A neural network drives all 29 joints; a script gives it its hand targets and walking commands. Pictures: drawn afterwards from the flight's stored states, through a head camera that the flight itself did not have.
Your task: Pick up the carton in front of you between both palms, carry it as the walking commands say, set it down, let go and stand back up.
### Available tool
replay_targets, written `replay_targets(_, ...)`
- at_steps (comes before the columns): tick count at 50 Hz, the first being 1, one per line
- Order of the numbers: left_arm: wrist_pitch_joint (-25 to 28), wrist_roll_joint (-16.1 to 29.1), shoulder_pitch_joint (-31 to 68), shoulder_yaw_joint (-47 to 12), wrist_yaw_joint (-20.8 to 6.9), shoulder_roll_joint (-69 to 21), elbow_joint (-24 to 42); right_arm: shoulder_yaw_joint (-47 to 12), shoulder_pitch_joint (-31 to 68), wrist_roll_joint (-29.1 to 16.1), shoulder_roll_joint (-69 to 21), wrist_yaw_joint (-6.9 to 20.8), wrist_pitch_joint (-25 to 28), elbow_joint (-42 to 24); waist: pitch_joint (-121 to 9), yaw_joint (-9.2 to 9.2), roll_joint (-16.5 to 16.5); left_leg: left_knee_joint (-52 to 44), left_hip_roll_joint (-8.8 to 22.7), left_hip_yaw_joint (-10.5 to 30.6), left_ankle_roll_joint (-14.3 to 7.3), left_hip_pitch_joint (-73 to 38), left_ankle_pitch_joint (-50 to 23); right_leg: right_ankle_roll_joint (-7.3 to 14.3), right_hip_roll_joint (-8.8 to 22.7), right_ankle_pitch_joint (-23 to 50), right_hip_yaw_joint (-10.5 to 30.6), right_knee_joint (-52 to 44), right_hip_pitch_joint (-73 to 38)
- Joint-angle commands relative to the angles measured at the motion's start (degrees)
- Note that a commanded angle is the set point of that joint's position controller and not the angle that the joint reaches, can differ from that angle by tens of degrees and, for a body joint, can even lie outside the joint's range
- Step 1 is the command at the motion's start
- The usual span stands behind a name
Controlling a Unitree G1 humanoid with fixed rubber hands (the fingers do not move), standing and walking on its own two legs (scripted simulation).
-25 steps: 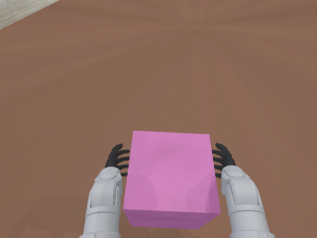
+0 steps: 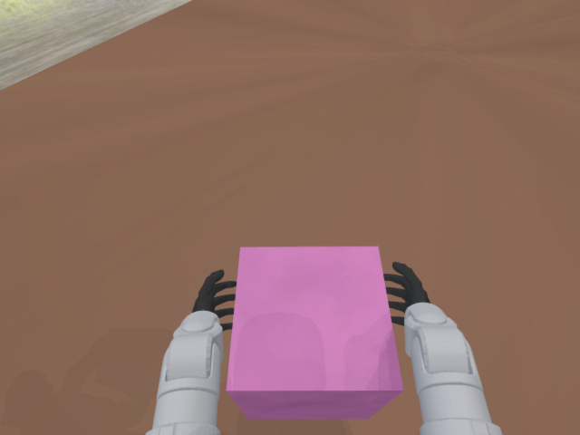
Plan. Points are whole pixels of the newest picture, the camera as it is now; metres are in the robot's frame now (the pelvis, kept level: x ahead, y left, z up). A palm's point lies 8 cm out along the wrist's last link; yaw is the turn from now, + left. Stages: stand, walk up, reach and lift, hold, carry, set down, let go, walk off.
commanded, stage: hold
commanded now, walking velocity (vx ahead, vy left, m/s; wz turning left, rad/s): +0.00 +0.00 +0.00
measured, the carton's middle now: (308, 339) +0.31 +0.01 -0.06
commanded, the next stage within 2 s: set down in 0.34 s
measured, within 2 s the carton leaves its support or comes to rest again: neither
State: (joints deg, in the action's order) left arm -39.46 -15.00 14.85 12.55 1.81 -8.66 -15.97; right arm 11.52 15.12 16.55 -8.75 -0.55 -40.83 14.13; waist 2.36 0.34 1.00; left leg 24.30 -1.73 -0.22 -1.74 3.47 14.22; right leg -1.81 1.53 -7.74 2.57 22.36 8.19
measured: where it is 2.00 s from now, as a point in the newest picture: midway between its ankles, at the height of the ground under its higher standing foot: outside the picture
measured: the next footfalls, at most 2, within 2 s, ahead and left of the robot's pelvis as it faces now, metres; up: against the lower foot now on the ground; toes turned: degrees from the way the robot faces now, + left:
none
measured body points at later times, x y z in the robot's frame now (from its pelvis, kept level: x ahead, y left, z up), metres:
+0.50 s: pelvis +0.00 -0.05 +0.00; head -0.03 -0.07 +0.45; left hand +0.30 +0.11 +0.03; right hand +0.32 -0.19 +0.03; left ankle +0.00 +0.10 -0.74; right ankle +0.06 -0.15 -0.74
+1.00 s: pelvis -0.04 -0.02 -0.07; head +0.18 -0.03 +0.32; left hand +0.37 +0.09 -0.17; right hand +0.34 -0.20 -0.16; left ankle +0.00 +0.10 -0.74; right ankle +0.06 -0.15 -0.74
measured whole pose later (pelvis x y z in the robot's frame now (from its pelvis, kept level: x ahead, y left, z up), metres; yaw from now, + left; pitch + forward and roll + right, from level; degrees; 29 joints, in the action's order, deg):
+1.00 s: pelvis -0.04 -0.02 -0.07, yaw +2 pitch +26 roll +0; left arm -10.6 -14.8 35.6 19.7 5.9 -8.9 -32.1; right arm 27.1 33.3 17.2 -9.9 -2.7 -12.4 25.2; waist 2.6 -4.7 3.0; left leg 55.2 -3.0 2.0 -0.2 60.6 20.7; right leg -1.5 1.4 -13.5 1.5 51.6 64.2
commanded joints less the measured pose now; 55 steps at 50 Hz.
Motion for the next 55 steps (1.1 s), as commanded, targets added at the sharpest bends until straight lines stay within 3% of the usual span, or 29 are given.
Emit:
replay_targets(1,2.69,15.85,33.61,-32.17,-16.36,-55.24,3.25,-28.30,26.39,-13.47,-54.15,14.43,2.86,-0.81,-14.20,-3.00,1.17,-6.43,-0.77,6.58,1.14,4.78,-7.54,2.94,-8.17,2.84,0.33,-0.31,-9.75)
replay_targets(12,2.56,13.38,33.05,-27.59,-17.26,-55.46,0.02,-28.75,30.59,-14.27,-56.49,15.92,2.00,0.89,-14.57,0.02,-1.70,-6.74,-2.77,5.07,-0.17,10.26,-1.79,1.75,-5.53,2.09,1.36,-1.93,-16.85)
replay_targets(21,3.65,11.66,36.42,-24.95,-18.03,-54.11,-1.67,-28.09,33.86,-14.43,-57.22,15.79,2.16,2.27,-14.74,0.38,-3.17,-5.44,-3.57,4.43,-1.03,11.07,1.30,0.76,-3.28,-2.19,3.66,-3.40,-17.03)
replay_targets(25,5.87,8.22,43.07,-19.86,-19.22,-52.38,-8.56,-21.19,38.08,-11.43,-57.55,15.00,3.65,9.53,-11.93,-1.12,-3.31,-2.95,-3.48,4.43,-1.47,14.09,5.02,0.96,-2.98,-9.69,4.44,-2.95,-13.89)
replay_targets(29,9.34,2.48,47.77,-11.61,-18.75,-49.36,-16.66,-10.69,41.92,-5.83,-54.19,13.33,6.44,17.54,-9.66,-3.01,-2.75,0.24,-3.40,4.66,-1.73,19.39,6.51,1.25,-3.39,-10.70,4.32,-0.32,-10.41)
replay_targets(33,13.41,-3.20,45.60,-3.55,-16.07,-43.45,-22.26,-1.45,41.56,0.56,-45.92,11.20,10.82,20.20,-9.28,-3.80,-1.52,3.44,-4.03,4.44,-1.30,25.77,4.23,1.42,-4.68,-3.20,2.55,4.60,-5.10)
replay_targets(36,18.05,-5.53,42.47,-0.71,-14.29,-39.05,-23.98,1.36,39.49,3.29,-41.43,10.42,15.98,20.47,-12.56,-3.76,-1.33,7.28,-5.06,3.98,-0.72,31.10,0.42,1.20,-5.56,5.07,1.31,9.69,0.53)
replay_targets(39,23.89,-5.19,41.93,-2.84,-13.35,-39.93,-23.51,-1.58,39.69,2.58,-42.49,10.60,22.22,19.91,-19.32,-3.14,-0.58,11.09,-6.11,3.56,-0.02,35.52,-3.42,1.06,-6.41,11.26,0.56,15.19,5.16)
replay_targets(42,29.35,-1.94,45.46,-9.54,-12.77,-43.82,-22.24,-8.00,43.23,-0.26,-45.72,11.56,27.77,19.14,-30.03,-3.49,0.39,15.70,-6.73,3.25,0.97,39.57,-7.28,1.14,-7.20,16.39,0.24,21.24,8.43)
replay_targets(48,33.44,7.00,54.48,-26.89,-10.95,-50.04,-14.18,-19.92,50.68,-6.10,-47.87,13.12,32.42,12.23,-61.60,-6.78,1.45,27.73,-7.03,3.62,3.01,42.41,-18.37,0.91,-8.31,25.36,-2.26,34.41,15.76)
replay_targets(51,31.84,9.10,55.75,-30.81,-10.34,-51.55,-12.61,-21.90,52.11,-7.70,-47.51,13.85,31.09,10.41,-68.53,-8.43,2.22,31.74,-7.05,3.92,3.61,43.99,-19.34,0.74,-8.70,22.55,-3.53,37.96,23.45)
replay_targets(55,27.79,7.89,56.61,-28.11,-11.39,-52.59,-16.38,-19.30,52.85,-6.95,-47.92,15.77,27.16,13.82,-62.81,-9.30,3.68,34.02,-7.30,3.31,3.78,52.12,-7.96,1.07,-8.87,10.80,-4.98,40.91,36.40)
